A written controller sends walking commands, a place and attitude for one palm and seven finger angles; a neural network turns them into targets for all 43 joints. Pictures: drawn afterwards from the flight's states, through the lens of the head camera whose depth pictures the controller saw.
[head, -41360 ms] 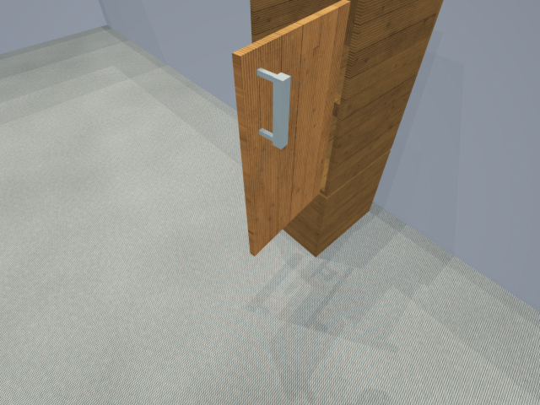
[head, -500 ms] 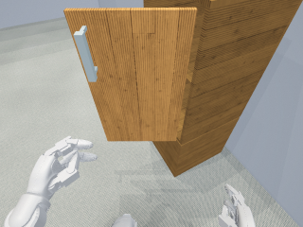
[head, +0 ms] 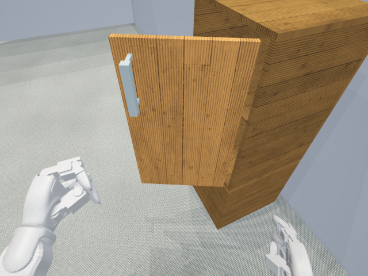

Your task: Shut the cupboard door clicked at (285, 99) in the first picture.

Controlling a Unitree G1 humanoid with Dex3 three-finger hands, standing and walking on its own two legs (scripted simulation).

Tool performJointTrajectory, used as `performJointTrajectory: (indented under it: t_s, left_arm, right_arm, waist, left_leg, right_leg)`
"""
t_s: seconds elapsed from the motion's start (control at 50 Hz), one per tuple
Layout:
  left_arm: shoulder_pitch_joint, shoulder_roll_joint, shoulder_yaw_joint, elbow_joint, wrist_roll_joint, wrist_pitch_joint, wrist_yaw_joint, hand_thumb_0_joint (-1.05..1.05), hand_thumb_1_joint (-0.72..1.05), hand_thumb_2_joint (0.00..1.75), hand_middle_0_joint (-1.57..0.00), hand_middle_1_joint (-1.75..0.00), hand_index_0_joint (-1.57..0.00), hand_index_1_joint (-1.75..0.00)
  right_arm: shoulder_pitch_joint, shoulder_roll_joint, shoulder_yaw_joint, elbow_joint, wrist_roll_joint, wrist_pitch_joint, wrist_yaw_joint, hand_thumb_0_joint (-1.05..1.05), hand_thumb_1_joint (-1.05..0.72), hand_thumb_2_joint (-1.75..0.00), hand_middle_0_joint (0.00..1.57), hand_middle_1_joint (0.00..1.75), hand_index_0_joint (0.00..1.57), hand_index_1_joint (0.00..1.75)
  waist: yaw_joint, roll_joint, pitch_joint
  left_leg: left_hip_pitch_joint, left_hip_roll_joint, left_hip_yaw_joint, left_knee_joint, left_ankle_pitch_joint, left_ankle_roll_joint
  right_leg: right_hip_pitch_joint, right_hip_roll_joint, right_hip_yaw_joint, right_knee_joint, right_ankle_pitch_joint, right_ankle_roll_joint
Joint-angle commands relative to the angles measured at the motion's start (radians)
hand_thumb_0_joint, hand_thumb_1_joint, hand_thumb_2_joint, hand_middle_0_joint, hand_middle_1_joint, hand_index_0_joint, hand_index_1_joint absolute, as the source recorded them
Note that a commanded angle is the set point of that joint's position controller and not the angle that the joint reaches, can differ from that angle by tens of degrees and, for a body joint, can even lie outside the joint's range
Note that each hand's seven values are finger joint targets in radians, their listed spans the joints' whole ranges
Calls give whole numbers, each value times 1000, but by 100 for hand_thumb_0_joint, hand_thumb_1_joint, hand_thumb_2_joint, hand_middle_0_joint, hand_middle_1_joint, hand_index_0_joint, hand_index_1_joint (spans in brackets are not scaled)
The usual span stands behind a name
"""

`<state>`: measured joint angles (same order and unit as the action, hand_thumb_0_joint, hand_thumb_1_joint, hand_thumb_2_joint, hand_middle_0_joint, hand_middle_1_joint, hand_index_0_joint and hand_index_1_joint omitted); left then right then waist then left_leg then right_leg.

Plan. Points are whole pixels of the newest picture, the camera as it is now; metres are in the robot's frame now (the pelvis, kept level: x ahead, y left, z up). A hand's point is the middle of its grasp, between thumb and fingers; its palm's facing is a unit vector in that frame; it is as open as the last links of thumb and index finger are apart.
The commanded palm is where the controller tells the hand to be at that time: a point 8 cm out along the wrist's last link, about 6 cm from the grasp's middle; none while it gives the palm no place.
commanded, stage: raise the hand and make a fist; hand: left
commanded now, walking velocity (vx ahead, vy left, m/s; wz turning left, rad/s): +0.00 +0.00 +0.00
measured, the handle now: (131, 86) +0.49 +0.19 +0.17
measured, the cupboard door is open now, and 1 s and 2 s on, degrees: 62 62 62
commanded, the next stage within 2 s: bring the fist close to the handle in 0.70 s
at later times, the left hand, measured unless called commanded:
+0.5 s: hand (90, 182) +0.22 +0.18 +0.17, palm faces +0.04 -1.00 -0.03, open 3.1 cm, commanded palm +0.19 +0.23 +0.17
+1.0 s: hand (97, 167) +0.25 +0.18 +0.17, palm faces +0.10 -0.99 -0.04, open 3.1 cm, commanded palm +0.23 +0.22 +0.17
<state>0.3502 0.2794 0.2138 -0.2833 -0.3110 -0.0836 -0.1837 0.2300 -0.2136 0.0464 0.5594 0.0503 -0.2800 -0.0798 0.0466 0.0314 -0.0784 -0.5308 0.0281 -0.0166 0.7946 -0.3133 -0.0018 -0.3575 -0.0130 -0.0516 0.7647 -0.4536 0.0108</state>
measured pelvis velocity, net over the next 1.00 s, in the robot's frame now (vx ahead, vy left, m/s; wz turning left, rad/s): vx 0.00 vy -0.02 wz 0.01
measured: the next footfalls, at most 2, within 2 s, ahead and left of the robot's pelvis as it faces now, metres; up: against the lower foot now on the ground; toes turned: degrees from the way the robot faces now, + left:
none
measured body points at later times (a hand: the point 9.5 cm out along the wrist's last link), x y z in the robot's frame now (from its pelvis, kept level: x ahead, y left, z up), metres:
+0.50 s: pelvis -0.01 -0.01 +0.02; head -0.05 -0.03 +0.47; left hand +0.21 +0.24 +0.17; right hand +0.18 -0.22 -0.04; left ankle +0.06 +0.12 -0.71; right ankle -0.03 -0.13 -0.71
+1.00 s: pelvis +0.00 -0.02 +0.02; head -0.03 -0.03 +0.47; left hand +0.24 +0.24 +0.17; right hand +0.19 -0.23 -0.05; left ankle +0.06 +0.12 -0.71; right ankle -0.03 -0.13 -0.71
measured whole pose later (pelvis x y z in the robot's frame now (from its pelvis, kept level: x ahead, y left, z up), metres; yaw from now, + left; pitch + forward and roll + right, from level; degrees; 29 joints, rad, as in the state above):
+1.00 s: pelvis +0.00 -0.02 +0.02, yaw +0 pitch -3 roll +0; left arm 0.12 0.27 0.22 -0.19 -0.28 0.12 -0.16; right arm 0.22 -0.23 0.07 0.65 0.05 -0.27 -0.09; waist 0.05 0.04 -0.02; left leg -0.33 0.03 -0.02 0.59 -0.22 -0.02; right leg -0.17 -0.01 -0.06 0.59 -0.38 -0.01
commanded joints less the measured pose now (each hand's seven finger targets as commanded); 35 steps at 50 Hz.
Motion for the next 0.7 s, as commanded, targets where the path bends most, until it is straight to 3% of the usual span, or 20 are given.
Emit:
performJointTrajectory:
  t_s: [0.0, 0.02, 0.1, 0.12, 0.18, 0.22, 0.24, 0.28, 0.32, 0.34, 0.4, 0.42, 0.44, 0.46, 0.5, 0.52, 0.54, 0.58, 0.62, 0.68]
  left_arm:
    - [-145, 90, 21, -213, -17, 4, -13, 0, 90, 90, -130, -150, -130, -150]
    - [-136, 102, 30, -180, -15, 33, -17, 0, 90, 90, -130, -150, -130, -150]
    - [-227, 128, 49, -216, -8, 115, -17, 0, 90, 90, -130, -150, -130, -150]
    - [-248, 153, 75, -225, -7, 124, -8, 0, 90, 90, -130, -150, -130, -150]
    - [-314, 155, 97, -279, -9, 128, 18, 0, 90, 90, -130, -150, -130, -150]
    - [-330, 180, 129, -270, -12, 127, 31, 0, 90, 90, -130, -150, -130, -150]
    - [-350, 148, 100, -283, -13, 125, 28, 0, 90, 90, -130, -150, -130, -150]
    - [-375, 143, 87, -283, -11, 131, 24, 0, 90, 90, -130, -150, -130, -150]
    - [-305, 121, 77, -189, -12, 164, 10, 0, 90, 90, -130, -150, -130, -150]
    - [-290, 89, 37, -176, -11, 181, -3, 0, 90, 90, -130, -150, -130, -150]
    - [-272, 109, 59, -137, -16, 234, -22, 0, 90, 90, -130, -150, -130, -150]
    - [-251, 142, 95, -130, -16, 241, -18, 0, 90, 90, -130, -150, -130, -150]
    - [-280, 121, 71, -173, -12, 240, -17, 0, 90, 90, -130, -150, -130, -150]
    - [-298, 143, 98, -184, -12, 233, -7, 0, 90, 90, -130, -150, -130, -150]
    - [-350, 146, 103, -253, -6, 197, 12, 0, 90, 90, -130, -150, -130, -150]
    - [-360, 187, 135, -272, -1, 173, 30, 0, 90, 90, -130, -150, -130, -150]
    - [-373, 152, 110, -297, 2, 148, 38, 0, 90, 90, -130, -150, -130, -150]
    - [-373, 145, 102, -306, 7, 101, 49, 0, 90, 90, -130, -150, -130, -150]
    - [-337, 149, 95, -263, 18, 85, 49, 0, 90, 90, -130, -150, -130, -150]
    - [-311, 108, 44, -212, 16, 102, 22, 0, 90, 90, -130, -150, -130, -150]
  right_arm:
    - [-72, -131, -33, -148, 11, -45, 2, 0, -90, -90, 20, 30, 20, 30]
    - [-75, -135, -31, -144, 13, -41, 0, 0, -90, -90, 20, 30, 20, 30]
    - [-108, -131, -22, -156, 17, -22, -8, 0, -90, -90, 20, 30, 20, 30]
    - [-108, -133, -19, -154, 14, -21, -10, 0, -90, -90, 20, 30, 20, 30]
    - [-129, -120, -13, -154, 12, -26, -10, 0, -90, -90, 20, 30, 20, 30]
    - [-133, -124, -10, -139, 10, -28, -9, 0, -90, -90, 20, 30, 20, 30]
    - [-145, -116, -9, -140, 13, -32, -8, 0, -90, -90, 20, 30, 20, 30]
    - [-149, -117, -7, -129, 15, -38, -6, 0, -90, -90, 20, 30, 20, 30]
    - [-142, -122, -9, -122, 17, -40, -4, 0, -90, -90, 20, 30, 20, 30]
    - [-144, -118, -8, -121, 22, -38, -3, 0, -90, -90, 20, 30, 20, 30]
    - [-153, -126, -10, -125, 25, -25, -7, 0, -90, -90, 20, 30, 20, 30]
    - [-158, -131, -13, -127, 23, -23, -9, 0, -90, -90, 20, 30, 20, 30]
    - [-167, -124, -11, -136, 24, -20, -10, 0, -90, -90, 20, 30, 20, 30]
    - [-167, -123, -12, -138, 21, -20, -11, 0, -90, -90, 20, 30, 20, 30]
    - [-171, -119, -14, -141, 15, -26, -10, 0, -90, -90, 20, 30, 20, 30]
    - [-163, -123, -15, -134, 11, -29, -10, 0, -90, -90, 20, 30, 20, 30]
    - [-164, -112, -14, -136, 9, -36, -8, 0, -90, -90, 20, 30, 20, 30]
    - [-152, -112, -17, -122, 6, -50, -5, 0, -90, -90, 20, 30, 20, 30]
    - [-135, -120, -18, -106, 4, -57, -2, 0, -90, -90, 20, 30, 20, 30]
    - [-138, -120, -19, -102, 10, -61, -4, 0, -90, -90, 20, 30, 20, 30]
  waist:
    - [-6, 64, -76]
    - [-3, 36, -48]
    - [3, 21, -42]
    - [7, 17, -44]
    - [12, 35, -89]
    - [15, 5, -89]
    - [9, 32, -89]
    - [10, 75, -91]
    - [16, 25, -45]
    - [10, 16, -20]
    - [18, -28, 24]
    - [27, -54, 24]
    - [22, -34, 9]
    - [23, -50, 8]
    - [19, -7, -25]
    - [20, 0, -22]
    - [15, 34, -44]
    - [8, 44, -61]
    - [4, 60, -48]
    - [0, 42, 0]
  left_leg:
    - [244, -22, -27, -181, 114, 23]
    - [235, -23, -26, -186, 107, 26]
    - [269, -25, -28, -232, 63, 28]
    - [274, -26, -29, -240, 62, 29]
    - [324, -29, -25, -257, 82, 28]
    - [330, -28, -27, -264, 88, 28]
    - [345, -30, -17, -266, 96, 28]
    - [367, -32, -12, -273, 106, 25]
    - [345, -33, -13, -284, 90, 26]
    - [338, -33, -7, -291, 80, 28]
    - [318, -41, -2, -300, 54, 31]
    - [314, -42, -1, -293, 59, 33]
    - [328, -44, 9, -291, 64, 35]
    - [333, -43, 7, -292, 64, 34]
    - [364, -42, 10, -291, 78, 32]
    - [358, -40, 7, -288, 76, 30]
    - [373, -43, 11, -289, 83, 30]
    - [394, -41, 11, -283, 104, 29]
    - [383, -38, 11, -280, 100, 27]
    - [371, -39, 13, -287, 79, 29]
  right_leg:
    - [-62, 46, -27, -157, 252, -19]
    - [-51, 44, -21, -176, 248, -18]
    - [-38, 42, -22, -221, 187, -15]
    - [-23, 43, -18, -235, 176, -17]
    - [4, 42, -21, -249, 185, -19]
    - [24, 43, -19, -266, 182, -19]
    - [20, 40, -16, -273, 190, -19]
    - [29, 39, -14, -281, 206, -21]
    - [32, 38, -15, -303, 191, -18]
    - [23, 37, -13, -312, 182, -15]
    - [19, 32, -2, -343, 144, -8]
    - [21, 28, 11, -357, 132, -5]
    - [21, 22, 15, -358, 125, -4]
    - [18, 23, 15, -362, 114, -3]
    - [22, 26, 12, -352, 120, -6]
    - [22, 25, 16, -354, 113, -7]
    - [28, 24, 14, -348, 121, -9]
    - [32, 28, 10, -338, 157, -11]
    - [33, 30, 8, -335, 161, -11]
    - [18, 26, 9, -345, 154, -7]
